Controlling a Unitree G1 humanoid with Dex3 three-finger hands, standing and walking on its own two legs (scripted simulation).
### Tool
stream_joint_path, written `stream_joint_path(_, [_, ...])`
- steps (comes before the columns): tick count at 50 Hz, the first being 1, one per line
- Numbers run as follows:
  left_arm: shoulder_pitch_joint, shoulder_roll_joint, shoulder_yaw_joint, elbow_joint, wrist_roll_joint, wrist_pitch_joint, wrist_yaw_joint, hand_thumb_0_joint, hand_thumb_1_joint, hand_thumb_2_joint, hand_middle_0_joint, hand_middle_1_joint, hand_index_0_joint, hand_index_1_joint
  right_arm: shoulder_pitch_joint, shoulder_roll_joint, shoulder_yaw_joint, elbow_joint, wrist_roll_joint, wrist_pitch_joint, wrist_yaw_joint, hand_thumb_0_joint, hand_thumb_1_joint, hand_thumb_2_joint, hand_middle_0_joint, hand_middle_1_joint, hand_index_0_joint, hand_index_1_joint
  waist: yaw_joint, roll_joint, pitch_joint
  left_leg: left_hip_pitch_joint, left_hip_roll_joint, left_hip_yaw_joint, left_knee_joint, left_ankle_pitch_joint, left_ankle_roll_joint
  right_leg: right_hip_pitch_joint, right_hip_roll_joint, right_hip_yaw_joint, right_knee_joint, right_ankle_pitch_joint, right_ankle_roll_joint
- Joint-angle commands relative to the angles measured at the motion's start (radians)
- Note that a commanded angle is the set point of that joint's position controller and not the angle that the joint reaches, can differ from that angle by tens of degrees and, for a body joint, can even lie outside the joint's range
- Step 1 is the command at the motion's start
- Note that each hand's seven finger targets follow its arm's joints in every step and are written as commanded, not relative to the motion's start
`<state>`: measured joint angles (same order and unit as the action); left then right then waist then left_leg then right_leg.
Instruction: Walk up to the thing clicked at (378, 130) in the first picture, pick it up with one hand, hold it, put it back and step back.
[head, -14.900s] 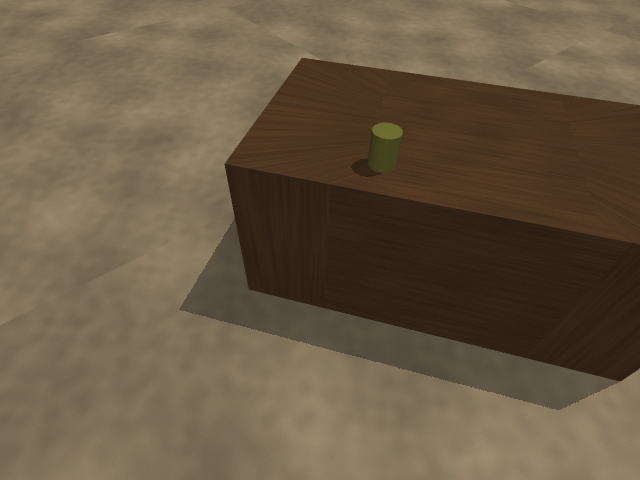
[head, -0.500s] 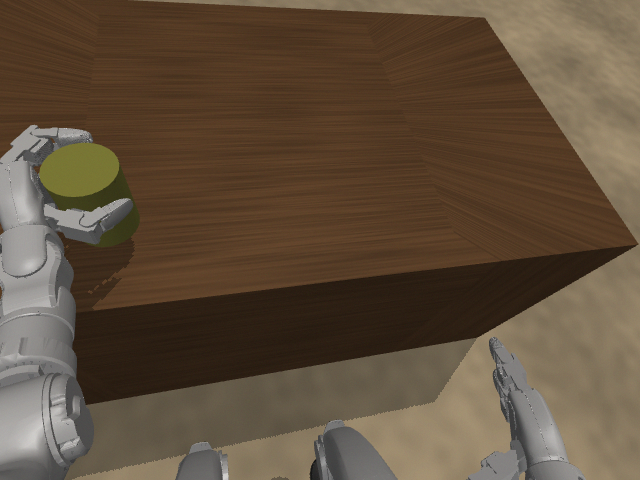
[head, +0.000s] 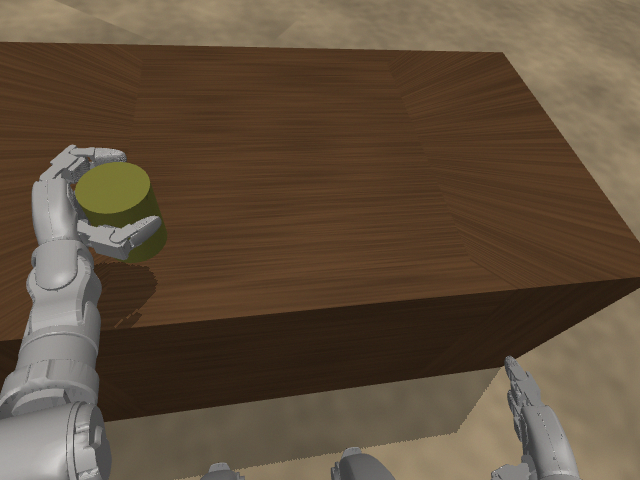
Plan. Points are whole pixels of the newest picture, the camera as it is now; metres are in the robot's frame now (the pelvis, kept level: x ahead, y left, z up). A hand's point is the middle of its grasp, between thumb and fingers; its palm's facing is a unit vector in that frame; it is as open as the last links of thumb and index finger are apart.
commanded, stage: lift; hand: left
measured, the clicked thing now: (126, 214) +0.46 +0.20 +0.04
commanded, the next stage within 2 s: hold in 1.06 s
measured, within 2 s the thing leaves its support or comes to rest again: neither
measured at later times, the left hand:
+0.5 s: hand (104, 218) +0.39 +0.18 +0.13, palm faces +0.22 -0.98 -0.02, open 11.1 cm
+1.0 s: hand (97, 240) +0.34 +0.17 +0.17, palm faces +0.22 -0.98 -0.02, open 11.1 cm
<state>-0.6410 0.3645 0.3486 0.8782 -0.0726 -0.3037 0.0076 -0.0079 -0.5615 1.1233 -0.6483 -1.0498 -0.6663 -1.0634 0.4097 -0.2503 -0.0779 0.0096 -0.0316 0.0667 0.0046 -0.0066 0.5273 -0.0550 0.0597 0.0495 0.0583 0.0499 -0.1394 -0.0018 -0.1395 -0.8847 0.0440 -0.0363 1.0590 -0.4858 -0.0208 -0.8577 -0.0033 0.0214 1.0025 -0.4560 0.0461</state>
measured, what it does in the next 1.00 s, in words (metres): stands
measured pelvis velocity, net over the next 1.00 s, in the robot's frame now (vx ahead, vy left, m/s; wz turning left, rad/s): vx -0.01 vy -0.01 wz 0.01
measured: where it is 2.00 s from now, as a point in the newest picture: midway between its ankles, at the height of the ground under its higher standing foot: outside the picture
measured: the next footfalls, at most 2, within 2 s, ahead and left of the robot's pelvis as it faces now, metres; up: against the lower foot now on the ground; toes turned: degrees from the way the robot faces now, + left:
none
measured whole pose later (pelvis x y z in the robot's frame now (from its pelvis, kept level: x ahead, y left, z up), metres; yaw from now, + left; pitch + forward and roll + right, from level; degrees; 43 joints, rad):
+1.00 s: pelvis -0.01 -0.01 +0.04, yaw +1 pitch +3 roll +0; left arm -0.21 0.18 0.18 0.18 -0.16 0.09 0.07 -0.01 -0.57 1.13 -0.65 -1.04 -0.67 -1.05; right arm 0.34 -0.21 -0.09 0.38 0.03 -0.03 -0.09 -0.01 0.53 -0.05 0.06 0.05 0.06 0.05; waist -0.01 0.03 -0.07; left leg -0.45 0.03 -0.01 0.76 -0.36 -0.03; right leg -0.45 -0.03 0.03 0.76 -0.36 0.04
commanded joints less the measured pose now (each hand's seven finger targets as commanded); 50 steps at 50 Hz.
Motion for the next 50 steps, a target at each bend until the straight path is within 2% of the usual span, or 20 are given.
stream_joint_path(1, [-0.416, 0.221, 0.017, -0.377, -0.038, -0.070, 0.011, 0.000, 0.108, 1.327, -1.246, -1.432, -1.272, -1.435, 0.036, -0.139, -0.096, -0.144, 0.012, -0.049, -0.018, 0.000, 0.548, -0.053, 0.048, 0.050, 0.049, 0.050, 0.034, 0.138, -0.502, 0.385, -0.017, 0.027, -0.145, 0.451, 0.012, 0.276, 0.021, -0.050, -0.111, 0.417, -0.045])
stream_joint_path(5, [-0.335, 0.130, -0.046, -0.426, -0.053, -0.012, 0.003, 0.000, 0.065, 1.294, -1.230, -1.412, -1.258, -1.413, 0.018, -0.140, -0.105, -0.108, 0.021, -0.050, -0.028, 0.000, 0.555, -0.050, 0.048, 0.050, 0.049, 0.050, 0.035, 0.107, -0.418, 0.395, -0.020, 0.033, -0.182, 0.434, 0.014, 0.279, 0.023, -0.049, -0.148, 0.410, -0.044])
stream_joint_path(8, [-0.327, 0.140, -0.045, -0.547, -0.057, 0.022, 0.014, 0.000, 0.067, 1.294, -1.236, -1.417, -1.266, -1.416, 0.022, -0.121, -0.091, -0.058, 0.029, -0.047, -0.033, 0.000, 0.555, -0.049, 0.049, 0.050, 0.049, 0.050, 0.063, 0.125, -0.410, 0.423, -0.019, 0.036, -0.206, 0.437, 0.010, 0.296, 0.020, -0.049, -0.161, 0.402, -0.046])
stream_joint_path(9, [-0.292, 0.102, -0.059, -0.541, -0.064, 0.033, 0.016, 0.000, 0.072, 1.299, -1.229, -1.416, -1.259, -1.415, -0.011, -0.123, -0.094, -0.096, 0.032, -0.051, -0.035, 0.000, 0.557, -0.049, 0.049, 0.050, 0.049, 0.050, 0.059, 0.086, -0.408, 0.426, -0.019, 0.035, -0.212, 0.437, 0.012, 0.311, 0.022, -0.051, -0.166, 0.404, -0.045])
stream_joint_path(10, [-0.230, 0.073, -0.064, -0.477, -0.072, 0.055, 0.020, 0.000, 0.055, 1.292, -1.228, -1.413, -1.258, -1.413, -0.020, -0.158, -0.130, -0.076, 0.034, -0.054, -0.041, 0.000, 0.559, -0.048, 0.049, 0.050, 0.049, 0.050, 0.059, 0.060, -0.365, 0.423, -0.016, 0.032, -0.227, 0.439, 0.009, 0.307, 0.025, -0.056, -0.169, 0.397, -0.048])
stream_joint_path(15, [-0.234, 0.087, -0.068, -0.662, -0.073, 0.085, 0.039, 0.000, 0.029, 1.287, -1.242, -1.422, -1.272, -1.423, 0.000, -0.115, -0.095, -0.034, 0.040, -0.050, -0.050, 0.000, 0.551, -0.049, 0.049, 0.050, 0.049, 0.050, 0.086, 0.060, -0.370, 0.441, -0.025, 0.043, -0.247, 0.448, 0.013, 0.379, 0.016, -0.047, -0.193, 0.426, -0.042])
stream_joint_path(17, [-0.191, 0.057, -0.075, -0.675, -0.088, 0.100, 0.044, 0.000, 0.020, 1.314, -1.246, -1.442, -1.275, -1.444, -0.013, -0.133, -0.119, -0.024, 0.046, -0.057, -0.059, 0.000, 0.554, -0.049, 0.049, 0.050, 0.049, 0.050, 0.082, 0.044, -0.333, 0.452, -0.027, 0.047, -0.264, 0.436, 0.013, 0.387, 0.016, -0.046, -0.206, 0.420, -0.042])
stream_joint_path(20, [-0.204, 0.090, -0.058, -0.785, -0.086, 0.116, 0.054, 0.000, 0.000, 1.283, -1.217, -1.416, -1.247, -1.417, -0.041, -0.133, -0.113, -0.043, 0.048, -0.064, -0.069, 0.000, 0.553, -0.049, 0.049, 0.050, 0.049, 0.050, 0.089, 0.023, -0.344, 0.458, -0.032, 0.055, -0.285, 0.379, 0.018, 0.428, 0.012, -0.041, -0.238, 0.392, -0.035])
stream_joint_path(21, [-0.160, 0.076, -0.065, -0.758, -0.080, 0.131, 0.059, 0.000, -0.009, 1.279, -1.216, -1.415, -1.247, -1.415, -0.027, -0.139, -0.126, -0.018, 0.048, -0.063, -0.073, 0.000, 0.549, -0.050, 0.049, 0.050, 0.049, 0.050, 0.087, 0.021, -0.330, 0.461, -0.034, 0.058, -0.292, 0.376, 0.017, 0.427, 0.011, -0.040, -0.242, 0.390, -0.034])
stream_joint_path(23, [-0.159, 0.046, -0.104, -0.838, -0.073, 0.144, 0.062, 0.000, -0.020, 1.274, -1.201, -1.407, -1.230, -1.408, -0.014, -0.092, -0.082, 0.029, 0.049, -0.062, -0.073, 0.000, 0.547, -0.050, 0.049, 0.050, 0.049, 0.050, 0.100, 0.067, -0.304, 0.474, -0.035, 0.059, -0.304, 0.385, 0.013, 0.417, 0.010, -0.041, -0.247, 0.385, -0.039])
stream_joint_path(27, [-0.117, 0.018, -0.108, -0.815, -0.085, 0.182, 0.064, 0.000, -0.027, 1.279, -1.228, -1.425, -1.256, -1.427, -0.086, -0.118, -0.095, 0.006, 0.052, -0.081, -0.085, 0.000, 0.545, -0.051, 0.049, 0.050, 0.049, 0.050, 0.099, 0.029, -0.277, 0.491, -0.031, 0.056, -0.334, 0.337, 0.014, 0.434, 0.012, -0.046, -0.279, 0.338, -0.037])
stream_joint_path(28, [-0.160, 0.035, -0.108, -0.906, -0.087, 0.177, 0.064, 0.000, -0.009, 1.296, -1.227, -1.435, -1.256, -1.437, -0.068, -0.094, -0.081, 0.052, 0.053, -0.085, -0.084, 0.000, 0.552, -0.049, 0.049, 0.050, 0.049, 0.050, 0.106, 0.063, -0.259, 0.493, -0.034, 0.056, -0.340, 0.318, 0.014, 0.435, 0.009, -0.043, -0.284, 0.321, -0.038])
stream_joint_path(32, [-0.051, 0.013, -0.104, -0.835, -0.089, 0.225, 0.066, 0.000, -0.025, 1.288, -1.232, -1.436, -1.262, -1.437, -0.088, -0.126, -0.111, 0.095, 0.055, -0.100, -0.092, 0.000, 0.546, -0.050, 0.049, 0.050, 0.049, 0.050, 0.105, 0.009, -0.204, 0.485, -0.036, 0.062, -0.364, 0.280, 0.020, 0.447, 0.007, -0.044, -0.317, 0.291, -0.032])
stream_joint_path(34, [-0.065, -0.006, -0.123, -0.884, -0.091, 0.240, 0.058, 0.000, -0.031, 1.280, -1.234, -1.432, -1.262, -1.434, -0.093, -0.085, -0.074, 0.127, 0.059, -0.108, -0.089, 0.000, 0.548, -0.049, 0.049, 0.050, 0.049, 0.050, 0.112, 0.036, -0.181, 0.490, -0.038, 0.064, -0.377, 0.255, 0.019, 0.438, 0.005, -0.045, -0.332, 0.264, -0.034])
stream_joint_path(36, [-0.051, 0.018, -0.102, -0.903, -0.092, 0.253, 0.058, 0.000, -0.005, 1.276, -1.241, -1.432, -1.271, -1.432, -0.113, -0.107, -0.089, 0.118, 0.059, -0.120, -0.091, 0.000, 0.546, -0.049, 0.049, 0.050, 0.049, 0.050, 0.111, 0.003, -0.209, 0.502, -0.036, 0.060, -0.385, 0.252, 0.022, 0.464, 0.005, -0.047, -0.338, 0.258, -0.032])
stream_joint_path(37, [-0.101, 0.021, -0.105, -0.988, -0.096, 0.246, 0.058, 0.000, 0.006, 1.285, -1.249, -1.440, -1.279, -1.440, -0.140, -0.059, -0.046, 0.124, 0.062, -0.126, -0.085, 0.000, 0.545, -0.049, 0.049, 0.050, 0.049, 0.050, 0.124, 0.019, -0.195, 0.491, -0.041, 0.064, -0.390, 0.235, 0.023, 0.467, 0.001, -0.045, -0.347, 0.241, -0.031])
stream_joint_path(39, [-0.014, 0.007, -0.091, -0.918, -0.100, 0.264, 0.062, 0.000, -0.010, 1.289, -1.235, -1.440, -1.267, -1.440, -0.134, -0.091, -0.079, 0.169, 0.059, -0.130, -0.092, 0.000, 0.549, -0.048, 0.049, 0.050, 0.049, 0.050, 0.128, -0.014, -0.137, 0.474, -0.038, 0.064, -0.405, 0.211, 0.023, 0.457, 0.005, -0.049, -0.357, 0.213, -0.031])
stream_joint_path(42, [-0.005, -0.016, -0.105, -0.935, -0.104, 0.278, 0.062, 0.000, 0.040, 1.280, -1.219, -1.414, -1.248, -1.415, -0.139, -0.115, -0.093, 0.168, 0.057, -0.142, -0.094, 0.000, 0.548, -0.049, 0.049, 0.050, 0.049, 0.050, 0.120, -0.002, -0.167, 0.508, -0.033, 0.058, -0.416, 0.222, 0.019, 0.467, 0.009, -0.051, -0.361, 0.226, -0.034])
stream_joint_path(45, [-0.055, 0.008, -0.110, -1.049, -0.095, 0.276, 0.063, 0.000, 0.023, 1.291, -1.246, -1.442, -1.277, -1.442, -0.141, -0.074, -0.059, 0.177, 0.059, -0.152, -0.096, 0.000, 0.542, -0.050, 0.049, 0.050, 0.049, 0.050, 0.124, 0.028, -0.213, 0.547, -0.037, 0.064, -0.412, 0.260, 0.019, 0.493, 0.004, -0.048, -0.361, 0.258, -0.032])
stream_joint_path(50, [0.000, -0.007, -0.104, -1.029, -0.101, 0.300, 0.061, 0.000, -0.003, 1.281, -1.233, -1.431, -1.260, -1.435, -0.183, -0.090, -0.065, 0.186, 0.057, -0.176, -0.106, 0.000, 0.538, -0.053, 0.049, 0.050, 0.049, 0.050, 0.120, -0.007, -0.176, 0.550, -0.043, 0.067, -0.424, 0.238, 0.024, 0.500, -0.003, -0.042, -0.392, 0.238, -0.024])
